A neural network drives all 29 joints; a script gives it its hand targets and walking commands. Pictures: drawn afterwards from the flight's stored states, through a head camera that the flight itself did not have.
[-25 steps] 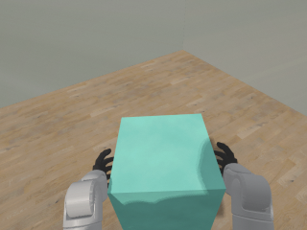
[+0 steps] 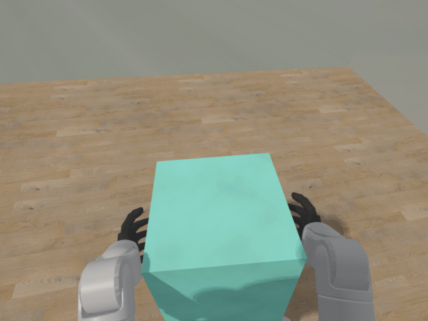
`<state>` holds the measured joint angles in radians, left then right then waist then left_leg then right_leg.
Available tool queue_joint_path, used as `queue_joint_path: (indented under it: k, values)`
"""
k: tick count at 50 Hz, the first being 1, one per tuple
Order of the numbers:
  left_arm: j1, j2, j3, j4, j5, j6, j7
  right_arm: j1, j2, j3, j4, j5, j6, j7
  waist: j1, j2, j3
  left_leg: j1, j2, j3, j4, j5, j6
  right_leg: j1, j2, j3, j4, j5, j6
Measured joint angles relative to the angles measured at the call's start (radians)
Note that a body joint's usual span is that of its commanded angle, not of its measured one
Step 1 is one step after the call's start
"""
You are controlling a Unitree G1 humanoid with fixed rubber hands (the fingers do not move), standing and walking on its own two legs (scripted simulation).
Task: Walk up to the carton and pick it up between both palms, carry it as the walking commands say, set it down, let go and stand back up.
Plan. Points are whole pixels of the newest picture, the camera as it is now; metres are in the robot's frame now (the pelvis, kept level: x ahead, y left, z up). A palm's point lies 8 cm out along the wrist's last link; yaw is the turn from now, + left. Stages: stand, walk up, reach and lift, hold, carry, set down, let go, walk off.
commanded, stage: carry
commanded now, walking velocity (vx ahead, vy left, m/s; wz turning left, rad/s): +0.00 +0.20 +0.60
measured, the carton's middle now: (219, 245) +0.28 +0.01 -0.02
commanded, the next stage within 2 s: none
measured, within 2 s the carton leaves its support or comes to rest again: neither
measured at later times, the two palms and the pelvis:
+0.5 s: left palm (6, 262) +0.20 +0.32 +0.09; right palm (220, 227) +0.27 +0.02 +0.08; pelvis -0.02 +0.13 +0.00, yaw +15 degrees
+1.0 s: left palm out of the picture +0.06 +0.56 +0.09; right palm (37, 258) +0.22 +0.30 +0.05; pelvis -0.10 +0.31 -0.02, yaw +28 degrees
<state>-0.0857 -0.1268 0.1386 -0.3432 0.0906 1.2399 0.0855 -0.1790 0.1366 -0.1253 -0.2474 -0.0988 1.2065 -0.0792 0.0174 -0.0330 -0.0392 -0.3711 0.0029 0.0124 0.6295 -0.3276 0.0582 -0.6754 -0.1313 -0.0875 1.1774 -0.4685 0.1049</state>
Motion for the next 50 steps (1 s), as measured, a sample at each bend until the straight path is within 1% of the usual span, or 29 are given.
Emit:
queue_joint_path:
  k: [3,6,9,13,14,15,16,17,18,19,20,21,23,25,27,29,31,32,33,34,36,37,39,41,44,47,48,49,50]
  values:
    - [-0.025,-0.001,-0.022,-0.050,-0.016,-0.007,0.033,-0.015,0.003,-0.034,-0.054,0.027,-0.015,0.004,0.015,0.030,0.042,-0.021,-0.036,-0.012,-0.031,0.036,0.030,-0.011,0.037,-0.001,0.039,0.019,0.005]
    - [-0.063,-0.005,-0.027,-0.113,-0.029,-0.028,0.043,-0.024,0.005,-0.046,-0.139,0.044,-0.041,0.006,0.021,0.052,0.064,-0.042,-0.081,-0.008,-0.050,0.061,0.059,0.013,0.063,0.003,-0.018,0.019,0.010]
    - [-0.079,-0.008,-0.024,-0.137,-0.042,-0.048,0.042,-0.018,0.004,-0.042,-0.190,0.043,-0.058,0.007,0.008,0.074,0.045,-0.055,-0.126,-0.006,-0.072,0.079,0.085,0.069,0.086,0.006,-0.126,0.007,0.004]
    - [-0.052,-0.005,-0.038,-0.093,-0.046,-0.055,0.028,0.027,-0.003,-0.025,-0.200,0.019,-0.036,0.004,-0.027,0.114,-0.019,-0.049,-0.178,-0.028,-0.118,0.110,0.106,0.193,0.119,-0.003,-0.338,0.005,-0.010]
    - [-0.049,-0.004,-0.043,-0.076,-0.045,-0.053,0.023,0.038,-0.004,-0.024,-0.202,0.012,-0.024,0.002,-0.038,0.119,-0.031,-0.053,-0.196,-0.036,-0.113,0.122,0.093,0.242,0.119,-0.008,-0.423,0.019,-0.020]
    - [-0.051,-0.005,-0.047,-0.059,-0.043,-0.049,0.017,0.048,-0.005,-0.025,-0.205,0.008,-0.012,-0.001,-0.043,0.114,-0.040,-0.067,-0.220,-0.036,-0.085,0.137,0.051,0.304,0.105,-0.014,-0.532,0.086,-0.040]
    - [-0.055,-0.005,-0.047,-0.050,-0.040,-0.042,0.013,0.051,-0.006,-0.026,-0.208,0.008,-0.001,-0.005,-0.036,0.096,-0.048,-0.099,-0.235,-0.019,0.013,0.093,-0.014,0.354,0.083,-0.011,-0.603,0.142,-0.082]
    - [-0.054,-0.005,-0.045,-0.045,-0.035,-0.041,0.010,0.043,-0.006,-0.028,-0.199,0.011,0.004,-0.009,-0.022,0.084,-0.051,-0.141,-0.223,-0.005,0.161,-0.002,-0.058,0.367,0.072,-0.003,-0.609,0.090,-0.109]
    - [-0.042,-0.004,-0.045,-0.040,-0.031,-0.049,0.008,0.031,-0.005,-0.030,-0.182,0.014,0.007,-0.012,-0.016,0.090,-0.046,-0.176,-0.192,-0.012,0.311,-0.073,-0.082,0.364,0.072,0.002,-0.580,0.060,-0.121]
    - [-0.025,-0.003,-0.048,-0.036,-0.026,-0.054,0.006,0.024,-0.004,-0.030,-0.163,0.016,0.011,-0.013,-0.021,0.091,-0.042,-0.198,-0.161,-0.025,0.426,-0.113,-0.096,0.371,0.065,0.002,-0.561,0.050,-0.116]
    - [-0.007,-0.002,-0.051,-0.032,-0.021,-0.055,0.005,0.024,-0.004,-0.028,-0.148,0.017,0.016,-0.014,-0.035,0.087,-0.041,-0.215,-0.133,-0.036,0.500,-0.119,-0.104,0.389,0.048,-0.004,-0.563,0.051,-0.102]
    - [0.003,-0.002,-0.053,-0.030,-0.019,-0.050,0.004,0.029,-0.005,-0.024,-0.139,0.018,0.021,-0.014,-0.050,0.078,-0.040,-0.227,-0.104,-0.041,0.533,-0.106,-0.111,0.412,0.024,-0.016,-0.578,0.059,-0.084]
    - [0.000,-0.002,-0.050,-0.025,-0.018,-0.033,0.005,0.040,-0.005,-0.021,-0.131,0.017,0.024,-0.015,-0.069,0.047,-0.038,-0.238,-0.044,-0.031,0.500,-0.083,-0.120,0.455,-0.035,-0.043,-0.608,0.075,-0.052]
    - [-0.013,-0.002,-0.046,-0.035,-0.013,-0.020,0.006,0.036,-0.005,-0.022,-0.132,0.022,0.020,-0.015,-0.067,0.022,-0.029,-0.240,0.010,-0.012,0.403,-0.080,-0.122,0.478,-0.087,-0.057,-0.623,0.084,-0.026]
    - [-0.025,-0.003,-0.042,-0.064,-0.008,-0.016,0.006,0.014,-0.003,-0.027,-0.142,0.030,0.014,-0.014,-0.058,0.012,-0.009,-0.223,0.044,0.004,0.284,-0.075,-0.124,0.483,-0.131,-0.057,-0.620,0.088,0.007]
    - [-0.040,-0.004,-0.036,-0.082,-0.004,-0.019,0.005,-0.012,0.001,-0.036,-0.149,0.034,0.011,-0.014,-0.053,0.006,0.005,-0.191,0.052,0.033,0.178,-0.044,-0.125,0.478,-0.175,-0.053,-0.600,0.082,0.045]
    - [-0.052,-0.005,-0.031,-0.078,0.000,-0.023,0.003,-0.030,0.004,-0.044,-0.142,0.033,0.008,-0.012,-0.058,0.002,0.003,-0.140,0.042,0.082,0.074,0.027,-0.125,0.464,-0.223,-0.056,-0.550,0.063,0.077]
    - [-0.055,-0.005,-0.028,-0.073,0.001,-0.023,0.002,-0.035,0.005,-0.046,-0.136,0.030,0.009,-0.012,-0.063,0.011,-0.006,-0.104,0.037,0.095,0.018,0.072,-0.119,0.447,-0.238,-0.059,-0.500,0.049,0.083]
    - [-0.062,-0.005,-0.018,-0.061,0.002,-0.024,0.001,-0.039,0.006,-0.043,-0.118,0.027,0.002,-0.011,-0.070,0.009,-0.012,-0.111,0.023,0.097,0.010,0.157,-0.084,0.416,-0.256,-0.053,-0.426,0.036,0.070]
    - [-0.072,-0.006,0.001,-0.043,0.000,-0.026,-0.001,-0.043,0.008,-0.035,-0.090,0.020,-0.012,-0.010,-0.066,0.001,-0.004,-0.137,0.013,0.093,0.058,0.150,-0.057,0.371,-0.246,-0.019,-0.328,-0.042,0.063]
    - [-0.079,-0.007,0.031,-0.009,-0.001,-0.024,-0.005,-0.051,0.009,-0.022,-0.036,0.004,-0.027,-0.009,-0.043,0.001,0.034,-0.160,0.017,0.077,0.106,0.101,-0.028,0.276,-0.156,0.032,-0.128,-0.186,0.055]
    - [-0.075,-0.006,0.038,0.005,-0.001,-0.021,-0.006,-0.052,0.010,-0.017,-0.014,-0.002,-0.026,-0.008,-0.031,0.000,0.056,-0.156,0.015,0.070,0.098,0.098,-0.019,0.239,-0.115,0.027,-0.069,-0.206,0.049]
    - [-0.055,-0.004,0.034,0.021,-0.002,-0.019,-0.007,-0.043,0.007,-0.010,0.005,-0.008,-0.018,-0.005,-0.008,-0.011,0.086,-0.147,-0.003,0.062,0.058,0.126,-0.012,0.175,-0.060,-0.001,-0.010,-0.171,0.026]
    - [-0.029,-0.002,0.012,0.022,-0.009,-0.026,-0.001,-0.027,0.004,-0.014,-0.004,-0.007,-0.010,-0.002,0.008,-0.014,0.102,-0.147,-0.034,0.057,0.031,0.151,0.007,0.124,-0.024,-0.027,0.015,-0.101,0.002]
    - [-0.022,-0.002,-0.025,-0.008,-0.024,-0.032,0.030,-0.020,0.004,-0.044,-0.044,0.013,-0.008,0.004,0.020,0.019,0.117,-0.147,-0.089,0.053,0.008,0.174,0.039,0.120,0.013,-0.057,-0.075,-0.038,-0.024]
    - [-0.043,-0.003,-0.029,-0.064,-0.036,-0.039,0.043,-0.017,0.004,-0.045,-0.110,0.029,-0.027,0.006,0.025,0.079,0.100,-0.141,-0.142,0.064,-0.038,0.204,0.056,0.201,0.048,-0.083,-0.295,-0.028,-0.066]
    - [-0.052,-0.004,-0.024,-0.078,-0.041,-0.042,0.042,-0.015,0.003,-0.039,-0.131,0.028,-0.033,0.006,0.026,0.104,0.084,-0.141,-0.156,0.067,-0.052,0.211,0.046,0.249,0.061,-0.093,-0.404,-0.009,-0.085]
    - [-0.062,-0.006,-0.022,-0.079,-0.044,-0.050,0.039,-0.015,0.002,-0.039,-0.147,0.026,-0.038,0.004,0.023,0.145,0.073,-0.148,-0.153,0.062,-0.033,0.173,0.005,0.272,0.067,-0.104,-0.461,0.068,-0.114]
    - [-0.071,-0.007,-0.017,-0.073,-0.044,-0.050,0.033,-0.005,0.000,-0.033,-0.155,0.024,-0.042,0.003,0.018,0.157,0.054,-0.174,-0.151,0.068,0.067,0.071,-0.036,0.280,0.053,-0.112,-0.475,0.110,-0.134]
